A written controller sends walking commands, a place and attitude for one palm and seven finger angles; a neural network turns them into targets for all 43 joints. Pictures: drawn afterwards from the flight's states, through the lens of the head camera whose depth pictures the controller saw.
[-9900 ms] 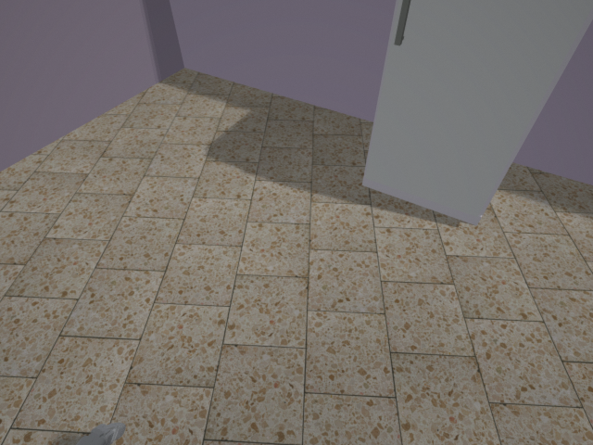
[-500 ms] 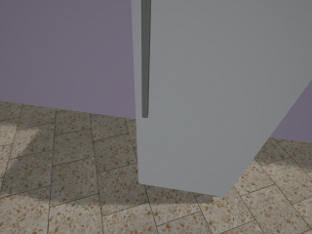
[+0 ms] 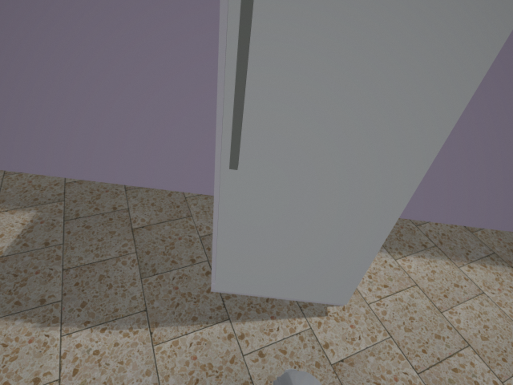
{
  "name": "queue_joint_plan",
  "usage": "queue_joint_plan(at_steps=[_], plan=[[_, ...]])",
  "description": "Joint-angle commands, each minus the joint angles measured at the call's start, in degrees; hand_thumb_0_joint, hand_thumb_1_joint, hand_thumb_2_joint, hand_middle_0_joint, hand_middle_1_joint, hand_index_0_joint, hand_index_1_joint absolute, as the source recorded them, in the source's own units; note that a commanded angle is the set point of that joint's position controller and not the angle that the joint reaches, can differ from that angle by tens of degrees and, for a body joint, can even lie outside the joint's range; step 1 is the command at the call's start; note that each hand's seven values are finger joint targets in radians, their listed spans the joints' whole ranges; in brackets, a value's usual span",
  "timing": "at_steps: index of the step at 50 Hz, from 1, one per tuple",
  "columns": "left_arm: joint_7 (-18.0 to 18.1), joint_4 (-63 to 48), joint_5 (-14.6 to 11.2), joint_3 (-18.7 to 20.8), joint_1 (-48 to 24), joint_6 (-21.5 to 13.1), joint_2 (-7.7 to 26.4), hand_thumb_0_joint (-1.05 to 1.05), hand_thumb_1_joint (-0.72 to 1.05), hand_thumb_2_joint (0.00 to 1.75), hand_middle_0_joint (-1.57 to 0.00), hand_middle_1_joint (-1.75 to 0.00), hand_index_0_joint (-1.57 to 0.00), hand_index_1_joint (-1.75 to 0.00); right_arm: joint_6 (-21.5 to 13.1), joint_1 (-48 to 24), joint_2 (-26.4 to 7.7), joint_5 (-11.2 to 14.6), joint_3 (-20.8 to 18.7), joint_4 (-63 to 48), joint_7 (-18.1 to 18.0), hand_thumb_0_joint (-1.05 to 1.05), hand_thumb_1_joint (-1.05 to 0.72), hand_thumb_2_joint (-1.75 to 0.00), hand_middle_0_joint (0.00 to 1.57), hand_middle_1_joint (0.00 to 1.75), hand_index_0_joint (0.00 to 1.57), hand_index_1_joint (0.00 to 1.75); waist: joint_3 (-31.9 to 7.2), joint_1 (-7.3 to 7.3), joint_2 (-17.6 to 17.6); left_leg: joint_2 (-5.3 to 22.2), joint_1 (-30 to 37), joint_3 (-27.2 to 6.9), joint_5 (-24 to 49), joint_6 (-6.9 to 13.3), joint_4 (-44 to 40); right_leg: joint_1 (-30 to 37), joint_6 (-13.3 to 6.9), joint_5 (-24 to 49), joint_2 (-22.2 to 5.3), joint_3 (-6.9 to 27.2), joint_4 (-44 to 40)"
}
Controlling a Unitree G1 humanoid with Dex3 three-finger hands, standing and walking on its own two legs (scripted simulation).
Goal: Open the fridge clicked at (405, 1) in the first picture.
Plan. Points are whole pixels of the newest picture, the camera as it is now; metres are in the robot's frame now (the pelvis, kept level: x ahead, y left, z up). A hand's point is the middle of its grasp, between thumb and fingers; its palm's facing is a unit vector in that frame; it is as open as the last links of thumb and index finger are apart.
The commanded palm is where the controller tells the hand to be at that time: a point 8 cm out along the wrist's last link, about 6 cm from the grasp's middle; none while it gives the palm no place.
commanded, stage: come to a stop and stand still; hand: left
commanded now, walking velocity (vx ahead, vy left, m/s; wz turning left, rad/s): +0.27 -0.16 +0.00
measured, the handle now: (241, 84) +0.64 +0.07 +0.21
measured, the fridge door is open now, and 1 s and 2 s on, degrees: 0 0 0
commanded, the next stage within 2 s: look again from close up in 1.44 s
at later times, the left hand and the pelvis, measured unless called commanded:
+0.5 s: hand out of the picture -0.14 +0.18 -0.15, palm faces +0.00 -0.99 -0.17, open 7.4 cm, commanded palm none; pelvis -0.12 +0.00 +0.03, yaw -2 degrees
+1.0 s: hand out of the picture -0.06 +0.22 -0.14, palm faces +0.05 -0.98 -0.17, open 7.3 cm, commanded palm none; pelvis -0.09 +0.03 +0.03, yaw +1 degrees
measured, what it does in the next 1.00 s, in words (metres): steps on the spot: right foot, then left foot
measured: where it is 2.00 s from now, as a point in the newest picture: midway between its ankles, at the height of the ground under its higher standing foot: outside the picture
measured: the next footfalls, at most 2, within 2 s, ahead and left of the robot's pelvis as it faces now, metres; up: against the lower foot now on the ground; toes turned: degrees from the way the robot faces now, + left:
right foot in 0.30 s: -0.08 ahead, -0.07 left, +0.00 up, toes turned -10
left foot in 0.70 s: -0.05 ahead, +0.13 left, +0.00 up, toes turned +6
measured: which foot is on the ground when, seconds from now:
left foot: down 0.00-0.28, up 0.30-0.68, down 0.70-1.00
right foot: up 0.00-0.28, down 0.30-0.70, up 0.72-1.00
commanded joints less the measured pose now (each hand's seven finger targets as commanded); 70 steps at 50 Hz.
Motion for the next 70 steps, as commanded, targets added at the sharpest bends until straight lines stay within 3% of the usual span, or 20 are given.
queue_joint_plan(at_steps=[1, 8, 12, 14, 17, 21, 25, 30, 33, 34, 35, 36, 37, 43, 50, 53, 55, 59, 66, 70], plan=[[-1.59, -2.03, 0.35, 0.51, 7.21, -0.82, 2.24, 0.0, 0.9, 0.9, -0.2, -0.3, -0.2, -0.3, -3.19, -6.1, -8.25, 0.05, -0.92, -5.31, -0.79, 0.0, -0.9, -0.9, 0.2, 0.3, 0.2, 0.3, 8.4, 5.83, 5.28, 16.3, -15.99, -30.62, -29.09, -2.92, -35.48, -1.13, -0.23, 6.81, 0.74, 0.03, 17.48], [-2.89, -4.01, -0.5, 0.4, 8.67, -0.44, 3.96, 0.0, 0.9, 0.9, -0.2, -0.3, -0.2, -0.3, -2.09, 3.53, -9.44, -1.07, -2.69, -1.73, -1.47, 0.0, -0.9, -0.9, 0.2, 0.3, 0.2, 0.3, 3.46, 0.18, 13.18, 13.85, 2.59, -21.31, -25.05, -6.4, -38.45, 10.42, -2.13, -9.48, 3.21, -11.15, -15.89], [-2.24, -0.18, -2.63, 0.52, 20.57, 1.22, 3.19, 0.0, 0.9, 0.9, -0.2, -0.3, -0.2, -0.3, 0.32, -0.11, -10.56, -1.08, -3.43, -2.59, -1.39, 0.0, -0.9, -0.9, 0.2, 0.3, 0.2, 0.3, 1.69, 3.59, 10.01, 5.8, -0.22, -7.27, -8.12, -12.23, -32.45, 37.8, -4.77, -5.09, 8.16, -19.98, -49.3], [-0.06, -2.11, -1.06, 0.25, 16.9, 0.43, 5.35, 0.0, 0.9, 0.9, -0.2, -0.3, -0.2, -0.3, 1.97, 2.25, -3.59, 0.85, -3.14, -3.21, -1.51, 0.0, -0.9, -0.9, 0.2, 0.3, 0.2, 0.3, 2.11, 2.0, -12.9, -5.08, -10.73, 3.52, -10.78, -12.16, 12.59, 35.12, -12.25, -0.32, -10.62, -1.96, -55.71], [0.29, -12.58, -0.5, -0.61, -10.95, -3.5, 9.89, 0.0, 0.9, 0.9, -0.2, -0.3, -0.2, -0.3, 2.73, 5.05, -4.41, 0.77, -3.48, -6.87, 1.22, 0.0, -0.9, -0.9, 0.2, 0.3, 0.2, 0.3, 6.99, -10.05, -3.98, 3.33, -15.41, -7.66, -5.91, -6.22, 50.49, 7.88, -15.18, -16.82, -23.64, 6.59, -58.43], [0.26, -5.16, -0.44, -1.17, 2.28, -7.12, 6.32, 0.0, 0.9, 0.9, -0.2, -0.3, -0.2, -0.3, 0.47, -3.34, -6.82, -0.19, -3.84, -8.26, 2.93, 0.0, -0.9, -0.9, 0.2, 0.3, 0.2, 0.3, 11.86, -2.82, 6.47, 8.74, -24.75, -7.12, 4.83, -5.34, 32.6, 17.39, -11.52, -20.06, -18.64, 5.7, -58.44], [-0.89, -3.39, 0.0, -0.35, 6.8, -6.93, 8.18, 0.0, 0.9, 0.9, -0.2, -0.3, -0.2, -0.3, -0.41, -5.04, -5.02, -0.1, -3.61, -7.85, 3.19, 0.0, -0.9, -0.9, 0.2, 0.3, 0.2, 0.3, 9.67, 0.99, 0.74, 7.3, -19.47, -1.13, 3.38, -5.69, 20.41, 19.04, -11.41, -21.86, -16.64, 3.6, -58.04], [-1.6, -2.78, 0.76, 0.4, 8.09, -6.05, 8.8, 0.0, 0.9, 0.9, -0.2, -0.3, -0.2, -0.3, -1.81, -4.15, -3.46, 0.14, -2.85, -7.17, 3.05, 0.0, -0.9, -0.9, 0.2, 0.3, 0.2, 0.3, 6.02, 2.88, -2.61, 5.74, -7.48, 1.53, -6.75, -4.76, 0.73, 19.54, -10.85, -20.47, -16.14, 1.67, -53.3], [-1.96, -2.19, -0.02, 0.14, 6.79, -4.86, 6.99, 0.0, 0.9, 0.9, -0.2, -0.3, -0.2, -0.3, -2.74, 4.4, -3.04, 0.06, -1.79, -3.6, 1.97, 0.0, -0.9, -0.9, 0.2, 0.3, 0.2, 0.3, 3.35, -0.14, 0.93, 3.55, 11.39, 2.77, -2.62, -4.3, -16.93, 11.35, -7.24, -19.75, -10.54, -4.02, -40.75], [-2.32, -2.81, -0.35, -0.51, 6.48, -4.55, 4.33, 0.0, 0.9, 0.9, -0.2, -0.3, -0.2, -0.3, -3.02, 8.38, -5.32, 0.11, -1.9, -1.93, 1.16, 0.0, -0.9, -0.9, 0.2, 0.3, 0.2, 0.3, 2.52, -0.89, 9.33, 8.38, 17.64, -3.21, -5.85, -3.42, -21.29, 6.24, -4.98, -16.26, -7.21, -7.8, -29.42], [-2.65, -4.49, -0.41, -1.54, 6.41, -4.22, -0.16, 0.0, 0.9, 0.9, -0.2, -0.3, -0.2, -0.3, -3.12, 11.84, -10.36, -0.17, -2.88, -1.51, 0.68, 0.0, -0.9, -0.9, 0.2, 0.3, 0.2, 0.3, 3.81, -1.96, 25.05, 22.38, 19.66, -25.39, -18.34, 0.13, -28.89, -6.49, -2.34, -15.43, -1.34, -13.28, -12.74], [-2.88, -7.01, 0.32, -1.22, 1.81, -3.93, 1.56, 0.0, 0.9, 0.9, -0.2, -0.3, -0.2, -0.3, -2.71, 13.13, -12.93, -0.19, -3.06, -1.94, -0.11, 0.0, -0.9, -0.9, 0.2, 0.3, 0.2, 0.3, 6.43, -3.53, 19.7, 28.64, 14.33, -37.04, -23.94, 4.56, -33.6, -11.06, -2.87, -13.5, -1.58, -7.97, -2.83], [-3.4, -8.55, 0.6, -0.7, -1.05, -4.08, 1.7, 0.0, 0.9, 0.9, -0.2, -0.3, -0.2, -0.3, -2.58, 10.33, -13.71, -0.6, -2.85, -2.84, -0.53, 0.0, -0.9, -0.9, 0.2, 0.3, 0.2, 0.3, 8.78, -2.46, 12.05, 29.23, 10.51, -36.24, -21.88, 6.87, -34.33, -11.99, -3.08, -9.18, -3.24, -5.03, 3.67], [-4.16, -4.2, 0.15, -0.57, 2.78, -2.81, 0.72, 0.0, 0.9, 0.9, -0.2, -0.3, -0.2, -0.3, -4.9, 1.47, -6.32, 0.09, -0.4, -2.98, -0.98, 0.0, -0.9, -0.9, 0.2, 0.3, 0.2, 0.3, 7.35, 2.49, 9.9, 17.44, 2.41, -12.22, 1.71, 1.57, -31.48, -5.78, -0.59, 8.01, -4.1, -3.95, 7.2], [-2.66, -5.12, -1.23, -1.79, -1.98, -3.28, -0.84, 0.0, 0.9, 0.9, -0.2, -0.3, -0.2, -0.3, -3.32, -0.36, -6.45, -0.27, -0.94, -1.87, -0.77, 0.0, -0.9, -0.9, 0.2, 0.3, 0.2, 0.3, 3.19, 0.52, 14.09, 16.52, 3.36, -7.1, 21.47, 2.42, -22.38, 9.89, 0.87, 1.89, -3.21, -8.7, -21.09], [-1.84, -1.57, -1.16, -0.94, 6.32, -5.22, 2.46, 0.0, 0.9, 0.9, -0.2, -0.3, -0.2, -0.3, -2.64, 0.53, -4.58, 0.59, -1.04, -1.15, -0.22, 0.0, -0.9, -0.9, 0.2, 0.3, 0.2, 0.3, -3.23, 3.31, 4.38, 10.71, -0.56, -4.94, 4.55, -2.93, -11.6, 28.74, 0.92, 16.86, -6.23, -3.94, -38.05], [-0.95, -1.63, -1.15, -0.68, 5.93, -5.44, 8.72, 0.0, 0.9, 0.9, -0.2, -0.3, -0.2, -0.3, -1.8, 5.86, -1.42, 1.46, -0.68, -1.16, -0.14, 0.0, -0.9, -0.9, 0.2, 0.3, 0.2, 0.3, -9.03, 0.78, -8.02, 4.84, -2.47, -2.63, -16.0, -5.92, -1.49, 31.63, -6.75, 33.44, -22.02, 9.78, -39.82], [-0.41, -1.77, -0.94, -1.41, 0.12, -5.41, 5.45, 0.0, 0.9, 0.9, -0.2, -0.3, -0.2, -0.3, -0.59, 1.74, -1.8, 1.65, -0.89, -0.54, -0.19, 0.0, -0.9, -0.9, 0.2, 0.3, 0.2, 0.3, -4.23, 0.58, -12.74, 5.4, -1.17, -4.17, -11.7, -6.05, 0.63, 24.26, -8.42, 37.37, -17.36, 4.22, -38.18], [-0.78, -4.33, -1.15, -0.81, -3.93, -2.33, 3.51, 0.0, 0.9, 0.9, -0.2, -0.3, -0.2, -0.3, -0.4, -5.23, -5.77, 0.26, -1.49, -3.19, 0.35, 0.0, -0.9, -0.9, 0.2, 0.3, 0.2, 0.3, 5.46, 2.65, 15.19, 12.24, -3.93, -10.89, 0.11, -2.09, -23.24, 16.41, -1.54, 0.93, -5.35, -5.42, -32.38], [-0.88, -2.85, -0.66, -1.37, -0.88, -3.04, 3.98, 0.0, 0.9, 0.9, -0.2, -0.3, -0.2, -0.3, -0.69, -6.3, -5.48, 0.54, -1.25, -4.98, 0.29, 0.0, -0.9, -0.9, 0.2, 0.3, 0.2, 0.3, 2.42, 3.07, 6.97, 8.56, -2.87, -7.32, -1.07, -3.31, -18.75, 20.55, -2.19, 6.6, -7.6, -1.73, -36.18]])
